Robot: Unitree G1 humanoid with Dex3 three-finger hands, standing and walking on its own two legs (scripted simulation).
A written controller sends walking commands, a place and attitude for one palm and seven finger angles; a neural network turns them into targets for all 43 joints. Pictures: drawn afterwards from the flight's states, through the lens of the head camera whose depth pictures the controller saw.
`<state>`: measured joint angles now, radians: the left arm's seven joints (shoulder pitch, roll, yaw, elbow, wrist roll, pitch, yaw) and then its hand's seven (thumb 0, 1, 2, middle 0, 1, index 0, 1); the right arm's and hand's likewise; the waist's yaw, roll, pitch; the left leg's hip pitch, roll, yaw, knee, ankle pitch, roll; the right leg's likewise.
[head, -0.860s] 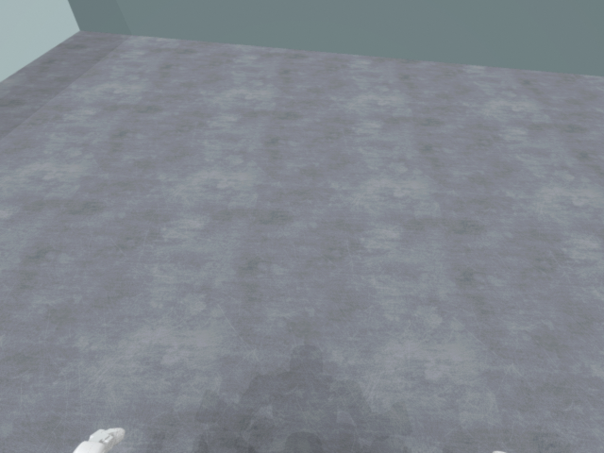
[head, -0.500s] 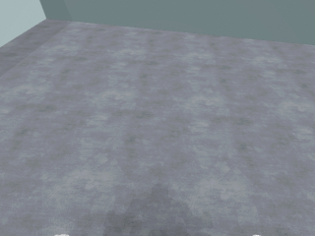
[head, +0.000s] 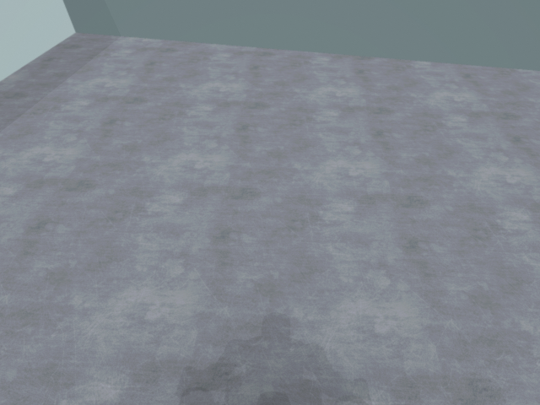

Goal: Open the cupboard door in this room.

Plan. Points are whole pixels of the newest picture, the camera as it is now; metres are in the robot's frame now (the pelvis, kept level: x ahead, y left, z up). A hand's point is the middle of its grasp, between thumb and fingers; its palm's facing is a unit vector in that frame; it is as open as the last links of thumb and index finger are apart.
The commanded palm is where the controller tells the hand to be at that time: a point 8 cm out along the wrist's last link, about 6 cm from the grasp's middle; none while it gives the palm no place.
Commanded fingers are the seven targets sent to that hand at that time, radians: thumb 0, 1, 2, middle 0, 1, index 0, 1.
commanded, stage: stand and wait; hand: left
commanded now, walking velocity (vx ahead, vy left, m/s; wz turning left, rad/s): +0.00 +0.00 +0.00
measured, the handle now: out of the picture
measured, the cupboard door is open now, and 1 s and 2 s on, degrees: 0 0 0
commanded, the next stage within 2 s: turn or walk to find it in 0.04 s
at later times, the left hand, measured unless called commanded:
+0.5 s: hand out of the picture +0.04 +0.22 -0.19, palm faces +0.08 -0.97 -0.23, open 7.4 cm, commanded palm none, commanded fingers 0.00 0.90 0.90 -0.20 -0.30 -0.20 -0.30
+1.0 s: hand out of the picture -0.05 +0.18 -0.16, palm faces +0.37 -0.89 -0.27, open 7.4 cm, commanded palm none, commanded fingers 0.00 0.90 0.90 -0.20 -0.30 -0.20 -0.30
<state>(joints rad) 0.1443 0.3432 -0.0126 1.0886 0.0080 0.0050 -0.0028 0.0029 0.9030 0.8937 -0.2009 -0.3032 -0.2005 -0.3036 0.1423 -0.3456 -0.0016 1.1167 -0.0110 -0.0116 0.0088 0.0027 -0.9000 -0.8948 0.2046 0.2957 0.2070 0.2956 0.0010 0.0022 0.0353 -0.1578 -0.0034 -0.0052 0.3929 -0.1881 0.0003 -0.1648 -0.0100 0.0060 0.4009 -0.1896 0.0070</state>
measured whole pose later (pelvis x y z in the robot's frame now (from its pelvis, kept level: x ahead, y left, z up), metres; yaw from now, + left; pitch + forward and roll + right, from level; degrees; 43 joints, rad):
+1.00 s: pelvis -0.04 -0.03 -0.01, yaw +22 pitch -1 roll +1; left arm 0.25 0.19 0.02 0.92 0.02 0.02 0.03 0.00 0.90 0.89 -0.20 -0.30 -0.20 -0.30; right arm 0.23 -0.27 -0.09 0.98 -0.02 0.07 0.02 0.00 -0.91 -0.90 0.20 0.29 0.20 0.29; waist -0.02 0.01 0.05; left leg -0.48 0.01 -0.02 1.09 -0.38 -0.06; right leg -0.17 -0.07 -0.12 0.50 -0.31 -0.01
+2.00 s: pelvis -0.09 -0.04 +0.00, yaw +47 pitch -2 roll +1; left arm 0.23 0.16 0.03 0.92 0.02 0.02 0.03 0.00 0.90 0.89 -0.20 -0.30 -0.20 -0.30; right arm 0.26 -0.25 -0.09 1.01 -0.02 0.08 0.02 0.00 -0.91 -0.90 0.20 0.29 0.20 0.29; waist -0.02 0.03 0.06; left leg -0.46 0.03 -0.03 1.08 -0.39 -0.07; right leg -0.19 -0.07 -0.16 0.49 -0.28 -0.02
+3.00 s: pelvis -0.18 -0.07 +0.00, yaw +51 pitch -2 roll +0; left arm 0.30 0.12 0.00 1.12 0.00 0.02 0.04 0.00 0.91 0.89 -0.20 -0.30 -0.20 -0.30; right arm 0.38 -0.12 -0.01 1.18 -0.02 0.02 -0.02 0.00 -0.90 -0.90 0.20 0.30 0.20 0.29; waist -0.01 0.00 0.03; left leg -0.25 -0.02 0.03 0.43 -0.15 0.03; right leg -0.19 -0.02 -0.06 0.45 -0.23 0.00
